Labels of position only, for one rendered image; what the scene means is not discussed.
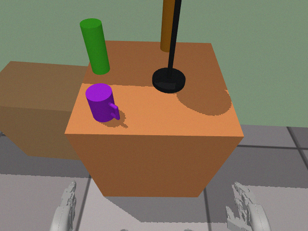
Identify left robot hand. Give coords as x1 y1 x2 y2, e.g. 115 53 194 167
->
49 180 77 231

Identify desk lamp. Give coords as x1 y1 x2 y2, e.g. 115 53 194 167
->
152 0 186 93

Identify right robot hand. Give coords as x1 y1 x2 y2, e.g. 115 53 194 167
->
225 182 271 231

